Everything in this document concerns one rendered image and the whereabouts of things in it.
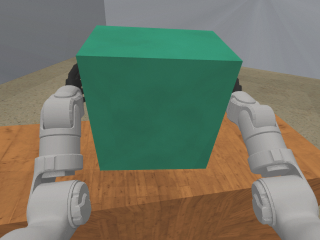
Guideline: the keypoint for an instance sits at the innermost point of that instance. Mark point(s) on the robot right hand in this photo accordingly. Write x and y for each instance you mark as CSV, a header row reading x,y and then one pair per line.
x,y
237,86

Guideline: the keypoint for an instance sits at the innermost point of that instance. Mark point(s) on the robot left upper arm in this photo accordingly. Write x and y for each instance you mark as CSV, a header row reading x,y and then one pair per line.
x,y
55,211

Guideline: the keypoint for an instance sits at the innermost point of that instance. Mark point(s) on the robot right upper arm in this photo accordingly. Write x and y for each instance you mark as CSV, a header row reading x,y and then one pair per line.
x,y
286,204

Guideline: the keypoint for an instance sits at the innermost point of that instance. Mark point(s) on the left robot forearm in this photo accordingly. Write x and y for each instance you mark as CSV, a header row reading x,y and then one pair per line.
x,y
59,133

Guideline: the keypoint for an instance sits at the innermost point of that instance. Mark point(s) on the robot left hand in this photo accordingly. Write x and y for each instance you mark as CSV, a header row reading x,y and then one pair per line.
x,y
74,79

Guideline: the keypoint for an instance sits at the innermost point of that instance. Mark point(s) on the pedestal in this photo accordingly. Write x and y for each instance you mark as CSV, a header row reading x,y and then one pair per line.
x,y
212,203

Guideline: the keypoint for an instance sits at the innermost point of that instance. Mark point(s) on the carton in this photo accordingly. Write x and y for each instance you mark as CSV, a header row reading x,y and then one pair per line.
x,y
155,97

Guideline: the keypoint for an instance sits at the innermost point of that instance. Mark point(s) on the right robot forearm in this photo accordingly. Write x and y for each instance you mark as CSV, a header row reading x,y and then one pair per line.
x,y
267,151

